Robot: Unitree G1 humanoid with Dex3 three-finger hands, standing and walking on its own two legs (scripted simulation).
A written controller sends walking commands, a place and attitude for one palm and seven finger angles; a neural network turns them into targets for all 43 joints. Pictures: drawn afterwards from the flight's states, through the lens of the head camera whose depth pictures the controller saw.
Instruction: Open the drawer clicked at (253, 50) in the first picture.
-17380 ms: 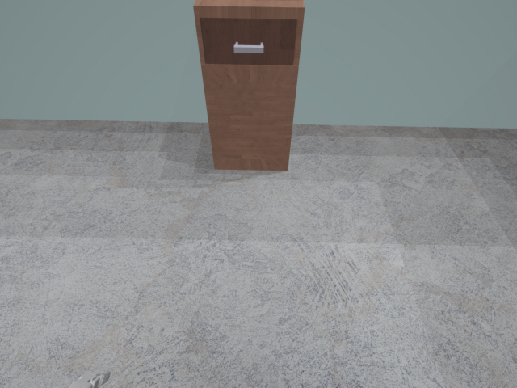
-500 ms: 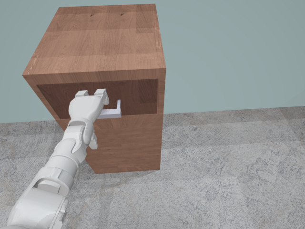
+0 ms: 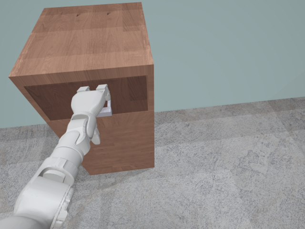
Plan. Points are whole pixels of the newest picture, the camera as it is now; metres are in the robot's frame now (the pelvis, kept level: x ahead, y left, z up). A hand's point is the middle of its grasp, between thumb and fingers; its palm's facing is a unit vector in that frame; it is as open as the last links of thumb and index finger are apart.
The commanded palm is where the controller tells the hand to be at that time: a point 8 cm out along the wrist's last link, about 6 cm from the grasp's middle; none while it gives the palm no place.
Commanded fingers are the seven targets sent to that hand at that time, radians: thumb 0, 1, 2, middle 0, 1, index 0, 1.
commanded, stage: re-aim the fingers above the handle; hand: left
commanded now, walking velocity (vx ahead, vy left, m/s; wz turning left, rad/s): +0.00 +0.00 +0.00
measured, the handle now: (94, 107) +0.51 +0.19 -0.03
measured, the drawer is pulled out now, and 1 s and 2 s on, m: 0.00 0.00 0.00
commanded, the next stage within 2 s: lower the fingers behind the handle in 1.48 s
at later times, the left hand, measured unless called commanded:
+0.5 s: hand (103, 109) +0.45 +0.14 +0.04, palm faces +0.01 -0.11 -0.99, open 13.8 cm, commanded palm +0.43 +0.18 +0.09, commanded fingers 0.00 -0.50 0.30 -0.30 -1.20 -0.30 -1.20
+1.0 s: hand (101, 103) +0.47 +0.14 +0.05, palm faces +0.13 -0.11 -0.99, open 13.8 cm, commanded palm +0.43 +0.19 +0.09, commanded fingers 0.00 -0.50 0.30 -0.30 -1.20 -0.30 -1.20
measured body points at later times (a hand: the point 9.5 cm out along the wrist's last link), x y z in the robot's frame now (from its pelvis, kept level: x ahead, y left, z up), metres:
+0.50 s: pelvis +0.00 +0.00 +0.00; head +0.05 -0.01 +0.44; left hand +0.44 +0.14 +0.09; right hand +0.08 -0.26 -0.13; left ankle +0.01 +0.09 -0.71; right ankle -0.04 -0.10 -0.71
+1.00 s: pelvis +0.00 +0.01 -0.01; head +0.07 -0.01 +0.44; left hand +0.45 +0.15 +0.10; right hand +0.08 -0.26 -0.14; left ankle +0.01 +0.09 -0.71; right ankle -0.04 -0.10 -0.71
